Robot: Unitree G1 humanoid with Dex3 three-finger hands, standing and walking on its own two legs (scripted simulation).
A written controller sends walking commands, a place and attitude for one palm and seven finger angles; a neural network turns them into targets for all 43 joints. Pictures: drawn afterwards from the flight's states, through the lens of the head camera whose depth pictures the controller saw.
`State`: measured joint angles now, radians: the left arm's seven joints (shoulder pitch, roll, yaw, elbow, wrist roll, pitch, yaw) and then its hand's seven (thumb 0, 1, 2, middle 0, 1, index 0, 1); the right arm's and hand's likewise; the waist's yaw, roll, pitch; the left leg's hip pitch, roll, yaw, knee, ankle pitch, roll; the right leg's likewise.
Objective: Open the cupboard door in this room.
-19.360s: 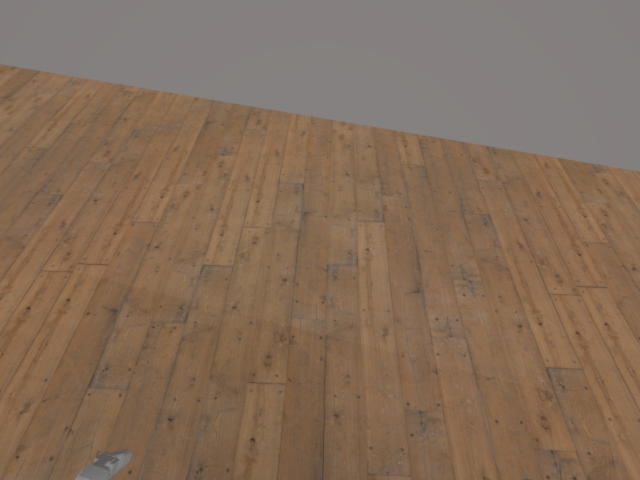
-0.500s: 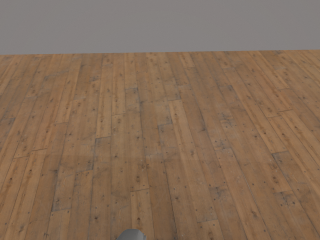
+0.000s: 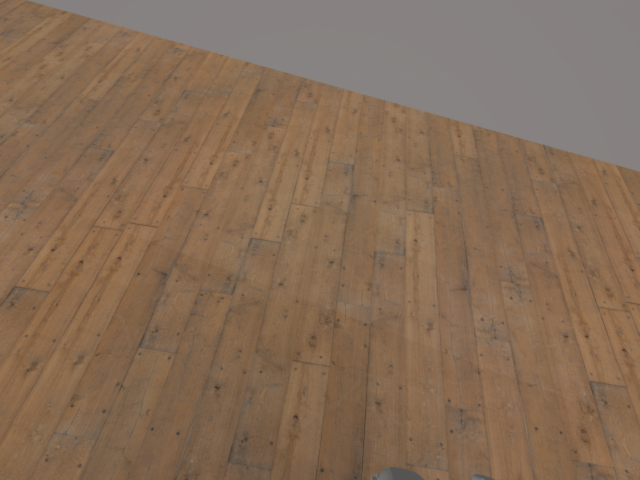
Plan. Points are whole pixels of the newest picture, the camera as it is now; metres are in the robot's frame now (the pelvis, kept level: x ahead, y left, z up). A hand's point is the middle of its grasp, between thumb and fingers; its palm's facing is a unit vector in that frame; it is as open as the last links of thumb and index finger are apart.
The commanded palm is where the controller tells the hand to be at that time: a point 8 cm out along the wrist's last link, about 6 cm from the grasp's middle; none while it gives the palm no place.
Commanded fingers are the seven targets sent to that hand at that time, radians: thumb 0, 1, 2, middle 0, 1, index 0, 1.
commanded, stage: turn or walk to find it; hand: left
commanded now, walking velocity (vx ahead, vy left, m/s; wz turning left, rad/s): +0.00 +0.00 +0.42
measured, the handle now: out of the picture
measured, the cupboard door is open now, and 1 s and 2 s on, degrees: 0 0 0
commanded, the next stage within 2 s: stand and wait in 0.38 s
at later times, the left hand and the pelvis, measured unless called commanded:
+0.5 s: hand out of the picture +0.05 +0.13 -0.15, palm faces +0.20 -0.94 -0.28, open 7.4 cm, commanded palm none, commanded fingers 0.00 0.90 0.90 -0.20 -0.30 -0.20 -0.30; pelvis -0.01 -0.07 +0.00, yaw +12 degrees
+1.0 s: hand out of the picture -0.03 +0.15 -0.18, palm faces +0.10 -0.97 -0.22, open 7.4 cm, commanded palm none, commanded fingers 0.00 0.90 0.90 -0.20 -0.30 -0.20 -0.30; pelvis -0.04 -0.06 -0.01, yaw -1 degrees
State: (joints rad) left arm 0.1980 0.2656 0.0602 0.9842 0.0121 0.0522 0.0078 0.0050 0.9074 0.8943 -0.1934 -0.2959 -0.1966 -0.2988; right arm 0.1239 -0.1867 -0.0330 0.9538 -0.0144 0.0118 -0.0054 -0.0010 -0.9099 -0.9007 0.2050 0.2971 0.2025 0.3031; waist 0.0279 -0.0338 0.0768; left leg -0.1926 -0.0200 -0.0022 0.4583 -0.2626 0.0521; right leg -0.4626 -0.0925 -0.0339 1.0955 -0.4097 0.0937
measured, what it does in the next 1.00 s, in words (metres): steps on the spot: right foot, then left foot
